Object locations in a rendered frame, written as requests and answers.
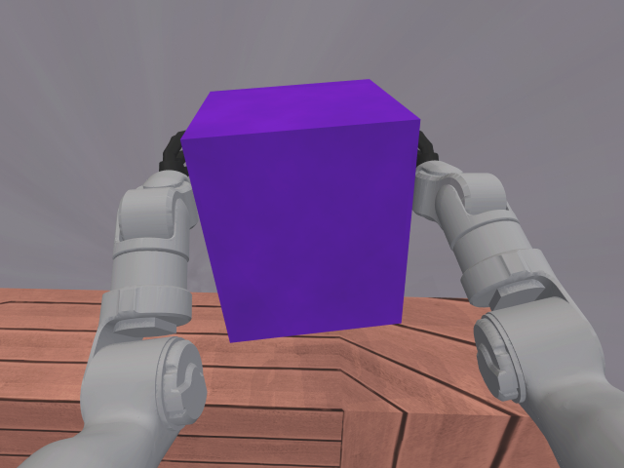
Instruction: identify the robot left forearm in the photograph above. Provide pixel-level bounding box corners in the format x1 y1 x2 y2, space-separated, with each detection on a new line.
80 170 199 420

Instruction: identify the right robot upper arm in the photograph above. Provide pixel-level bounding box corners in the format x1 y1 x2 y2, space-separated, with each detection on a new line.
474 296 624 468

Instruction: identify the pedestal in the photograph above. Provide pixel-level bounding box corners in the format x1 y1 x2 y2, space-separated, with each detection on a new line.
0 288 560 468

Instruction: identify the left robot upper arm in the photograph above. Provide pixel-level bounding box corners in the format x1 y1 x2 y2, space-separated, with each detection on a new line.
17 336 207 468

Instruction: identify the robot right forearm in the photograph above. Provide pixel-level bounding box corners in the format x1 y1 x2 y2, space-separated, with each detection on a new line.
412 161 605 374

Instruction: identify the right robot hand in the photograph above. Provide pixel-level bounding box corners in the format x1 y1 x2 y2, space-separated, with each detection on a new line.
416 131 439 166

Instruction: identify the left robot hand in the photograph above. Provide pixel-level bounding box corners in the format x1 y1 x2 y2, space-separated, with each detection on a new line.
159 131 189 176

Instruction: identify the carton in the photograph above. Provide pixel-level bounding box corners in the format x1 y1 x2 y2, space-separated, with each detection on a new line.
180 79 420 343

